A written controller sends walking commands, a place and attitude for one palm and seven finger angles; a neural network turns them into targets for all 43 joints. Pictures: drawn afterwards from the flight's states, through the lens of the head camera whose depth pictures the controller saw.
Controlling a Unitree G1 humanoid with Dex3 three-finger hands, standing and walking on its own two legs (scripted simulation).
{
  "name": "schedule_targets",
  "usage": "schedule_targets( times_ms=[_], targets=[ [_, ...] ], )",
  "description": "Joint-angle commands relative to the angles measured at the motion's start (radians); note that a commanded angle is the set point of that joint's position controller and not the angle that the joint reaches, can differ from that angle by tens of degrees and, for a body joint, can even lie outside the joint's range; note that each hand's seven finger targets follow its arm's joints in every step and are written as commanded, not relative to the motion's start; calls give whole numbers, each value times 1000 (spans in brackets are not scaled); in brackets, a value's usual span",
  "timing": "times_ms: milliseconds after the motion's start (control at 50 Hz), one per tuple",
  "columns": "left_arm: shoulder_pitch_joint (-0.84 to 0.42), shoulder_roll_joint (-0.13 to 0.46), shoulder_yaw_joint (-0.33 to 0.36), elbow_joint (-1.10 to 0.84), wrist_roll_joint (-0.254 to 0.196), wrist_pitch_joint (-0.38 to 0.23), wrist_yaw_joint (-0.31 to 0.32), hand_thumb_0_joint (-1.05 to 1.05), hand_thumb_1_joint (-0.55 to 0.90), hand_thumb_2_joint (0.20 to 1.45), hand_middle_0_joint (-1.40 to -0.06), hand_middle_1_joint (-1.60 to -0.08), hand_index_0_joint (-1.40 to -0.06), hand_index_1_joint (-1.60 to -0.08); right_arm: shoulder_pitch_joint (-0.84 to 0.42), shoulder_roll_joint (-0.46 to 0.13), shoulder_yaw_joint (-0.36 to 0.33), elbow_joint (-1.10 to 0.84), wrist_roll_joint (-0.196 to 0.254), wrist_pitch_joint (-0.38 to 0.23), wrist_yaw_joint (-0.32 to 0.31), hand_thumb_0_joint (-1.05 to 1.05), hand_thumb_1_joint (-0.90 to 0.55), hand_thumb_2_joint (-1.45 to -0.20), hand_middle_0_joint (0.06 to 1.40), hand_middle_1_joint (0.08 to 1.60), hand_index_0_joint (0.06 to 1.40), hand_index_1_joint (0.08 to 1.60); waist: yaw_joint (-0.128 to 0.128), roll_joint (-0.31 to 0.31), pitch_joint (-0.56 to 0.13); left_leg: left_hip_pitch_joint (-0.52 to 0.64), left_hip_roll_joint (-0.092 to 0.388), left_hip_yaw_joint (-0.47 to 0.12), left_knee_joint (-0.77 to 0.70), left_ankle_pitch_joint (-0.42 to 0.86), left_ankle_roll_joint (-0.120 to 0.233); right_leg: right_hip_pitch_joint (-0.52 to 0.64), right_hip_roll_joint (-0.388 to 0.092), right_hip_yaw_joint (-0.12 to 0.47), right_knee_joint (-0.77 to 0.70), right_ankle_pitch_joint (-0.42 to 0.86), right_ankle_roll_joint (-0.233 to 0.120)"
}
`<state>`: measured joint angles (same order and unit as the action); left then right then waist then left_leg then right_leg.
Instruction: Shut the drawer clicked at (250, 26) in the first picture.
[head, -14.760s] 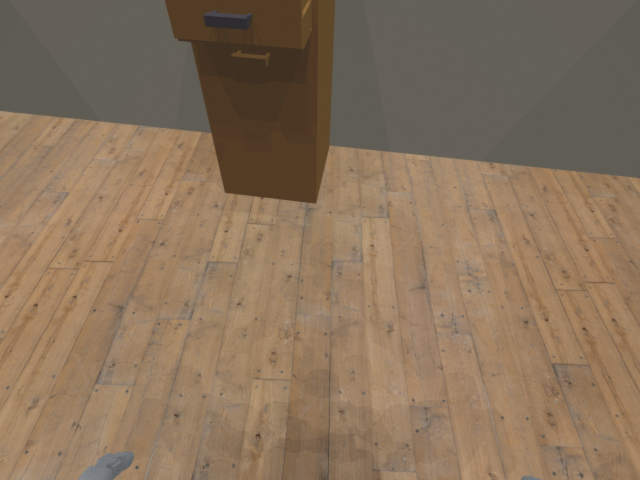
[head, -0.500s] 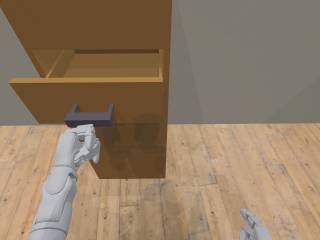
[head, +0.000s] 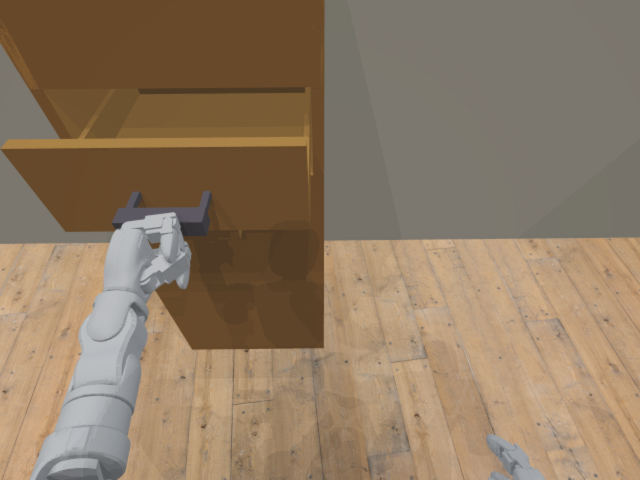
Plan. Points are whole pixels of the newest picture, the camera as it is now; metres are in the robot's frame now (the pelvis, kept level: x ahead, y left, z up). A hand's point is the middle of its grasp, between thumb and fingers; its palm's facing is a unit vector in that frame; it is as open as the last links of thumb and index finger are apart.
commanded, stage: push the drawer shut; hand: left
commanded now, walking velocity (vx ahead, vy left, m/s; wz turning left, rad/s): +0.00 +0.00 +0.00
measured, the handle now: (167, 209) +0.44 +0.23 +0.09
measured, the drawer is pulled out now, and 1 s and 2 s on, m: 0.14 0.01 0.00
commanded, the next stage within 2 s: pull the fist back off the drawer in 1.56 s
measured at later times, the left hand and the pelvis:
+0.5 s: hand (191, 217) +0.43 +0.19 +0.09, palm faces +0.04 -1.00 +0.00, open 3.2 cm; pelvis +0.00 +0.01 +0.00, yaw -1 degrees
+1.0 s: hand (198, 188) +0.49 +0.20 +0.09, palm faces +0.04 -1.00 +0.01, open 3.2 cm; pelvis +0.00 +0.03 -0.01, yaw -2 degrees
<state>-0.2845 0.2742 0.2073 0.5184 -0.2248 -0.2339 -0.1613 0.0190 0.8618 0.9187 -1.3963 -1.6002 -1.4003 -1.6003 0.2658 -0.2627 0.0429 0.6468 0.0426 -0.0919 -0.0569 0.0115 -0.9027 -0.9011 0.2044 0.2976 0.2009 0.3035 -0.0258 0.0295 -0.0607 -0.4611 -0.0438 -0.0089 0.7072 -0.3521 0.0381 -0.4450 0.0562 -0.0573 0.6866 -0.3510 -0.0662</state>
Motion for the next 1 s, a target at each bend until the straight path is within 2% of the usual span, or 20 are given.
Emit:
schedule_targets(
  times_ms=[0,40,80,120,140,220,340,360,380,480,560,580,600,660,720,760,840,880,940,980],
  targets=[
    [-494,225,82,-136,-14,-75,1,0,900,900,-1400,-1600,-1400,-1600,-23,-125,-51,-111,11,-31,-10,0,-900,-900,200,300,200,300,-36,-19,-216,42,20,-22,-72,135,4,106,-53,107,-122,203,52],
    [-544,254,94,-110,-9,-84,-6,0,900,900,-1400,-1600,-1400,-1600,-15,-129,-52,-107,11,-24,-13,0,-900,-900,200,300,200,300,-39,-16,-246,35,20,-22,-66,134,7,119,-56,117,-119,200,53],
    [-570,216,61,-93,-10,-94,-16,0,900,900,-1400,-1600,-1400,-1600,-6,-125,-55,-106,12,-24,-11,0,-900,-900,200,300,200,300,-44,15,-276,62,19,-21,-62,151,7,112,-54,112,-113,223,52],
    [-570,261,99,-58,-8,-101,-16,0,900,900,-1400,-1600,-1400,-1600,17,-133,-59,-95,8,-18,-11,0,-900,-900,200,300,200,300,-40,-22,-317,57,23,-24,-53,181,9,137,-52,113,-101,265,55],
    [-569,262,104,-59,-10,-105,-18,0,900,900,-1400,-1600,-1400,-1600,19,-132,-60,-99,8,-16,-9,0,-900,-900,200,300,200,300,-34,-9,-338,57,21,-19,-53,191,9,151,-55,117,-98,287,56],
    [-602,286,122,16,-11,-114,-26,0,900,900,-1400,-1600,-1400,-1600,39,-140,-60,-93,8,-4,-5,0,-900,-900,200,300,200,300,-41,-63,-313,15,22,-17,-52,180,12,155,-53,119,-96,295,61],
    [-663,340,161,83,5,-129,-29,0,900,900,-1400,-1600,-1400,-1600,63,-142,-61,-91,9,16,-2,0,-900,-900,200,300,200,300,-41,16,-306,13,25,-12,-50,194,9,127,-50,114,-85,303,52],
    [-677,307,134,99,5,-127,-30,0,900,900,-1400,-1600,-1400,-1600,66,-140,-61,-93,9,17,-1,0,-900,-900,200,300,200,300,-51,11,-301,20,25,-11,-48,194,11,110,-47,111,-85,302,53],
    [-699,332,154,116,6,-130,-27,0,900,900,-1400,-1600,-1400,-1600,76,-145,-63,-87,9,20,-1,0,-900,-900,200,300,200,300,-54,-12,-295,12,28,-16,-49,187,10,100,-44,105,-86,287,53],
    [-754,337,154,150,15,-145,-26,0,900,900,-1400,-1600,-1400,-1600,110,-152,-69,-82,3,31,3,0,-900,-900,200,300,200,300,-60,-13,-357,43,32,-22,-41,227,10,93,-36,95,-66,309,49],
    [-795,366,178,201,24,-149,-23,0,900,900,-1400,-1600,-1400,-1600,130,-156,-69,-73,0,44,6,0,-900,-900,200,300,200,300,-66,-4,-350,43,36,-24,-34,246,7,67,-30,87,-56,314,46],
    [-816,344,155,207,27,-151,-25,0,900,900,-1400,-1600,-1400,-1600,129,-153,-67,-75,0,46,8,0,-900,-900,200,300,200,300,-73,26,-341,49,36,-25,-33,246,6,49,-29,86,-55,306,45],
    [-815,369,181,222,29,-154,-20,0,900,900,-1400,-1600,-1400,-1600,139,-157,-70,-72,-1,48,8,0,-900,-900,200,300,200,300,-68,5,-349,51,39,-32,-33,251,4,43,-27,79,-52,297,43],
    [-862,315,135,226,40,-166,-15,0,900,900,-1400,-1600,-1400,-1600,148,-155,-73,-70,-4,51,15,0,-900,-900,200,300,200,300,-78,64,-370,125,45,-47,-28,296,-4,-23,-18,62,-41,284,36],
    [-914,354,159,275,50,-174,1,0,900,900,-1400,-1600,-1400,-1600,173,-166,-73,-54,-12,60,16,0,-900,-900,200,300,200,300,-92,16,-356,108,51,-61,-18,298,-5,-52,-13,54,-32,267,35],
    [-956,325,132,313,60,-176,4,0,900,900,-1400,-1600,-1400,-1600,180,-165,-73,-50,-13,62,20,0,-900,-900,200,300,200,300,-106,21,-346,108,52,-65,-18,286,-9,-83,-13,50,-30,246,37],
    [-1007,376,170,360,79,-185,19,0,900,900,-1400,-1600,-1400,-1600,203,-175,-75,-41,-23,69,23,0,-900,-900,200,300,200,300,-111,35,-376,114,54,-74,-6,286,-12,-114,-10,50,-18,222,36],
    [-1046,354,146,370,84,-191,17,0,900,900,-1400,-1600,-1400,-1600,210,-173,-73,-39,-26,71,27,0,-900,-900,200,300,200,300,-121,59,-384,122,55,-76,1,289,-15,-133,-9,49,-14,215,35],
    [-1054,408,184,397,94,-200,19,0,900,900,-1400,-1600,-1400,-1600,230,-181,-73,-38,-31,79,29,0,-900,-900,200,300,200,300,-119,45,-416,113,56,-78,12,321,-16,-122,-6,49,-1,237,34],
    [-1084,386,167,392,97,-206,18,0,900,900,-1400,-1600,-1400,-1600,238,-178,-75,-35,-34,82,33,0,-900,-900,200,300,200,300,-121,82,-430,143,61,-85,20,358,-24,-147,-3,42,7,243,32]
  ],
)
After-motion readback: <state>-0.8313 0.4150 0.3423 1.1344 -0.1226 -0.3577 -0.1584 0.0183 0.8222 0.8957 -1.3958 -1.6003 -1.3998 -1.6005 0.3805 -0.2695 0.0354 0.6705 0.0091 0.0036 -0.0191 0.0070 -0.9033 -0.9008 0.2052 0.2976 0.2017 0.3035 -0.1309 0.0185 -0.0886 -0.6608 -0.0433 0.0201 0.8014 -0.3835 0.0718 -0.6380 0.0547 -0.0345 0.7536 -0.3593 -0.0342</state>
